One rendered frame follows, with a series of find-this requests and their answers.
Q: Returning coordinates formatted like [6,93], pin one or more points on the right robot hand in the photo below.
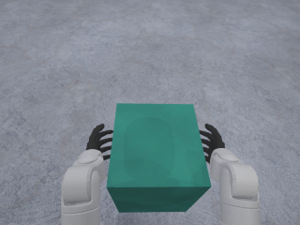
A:
[214,143]

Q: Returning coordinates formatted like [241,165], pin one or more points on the carton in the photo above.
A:
[157,162]

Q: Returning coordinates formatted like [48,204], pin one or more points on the left robot hand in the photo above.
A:
[95,142]

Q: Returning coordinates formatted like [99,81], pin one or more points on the robot right forearm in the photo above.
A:
[238,189]

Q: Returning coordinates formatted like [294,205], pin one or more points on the robot left forearm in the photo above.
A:
[80,190]

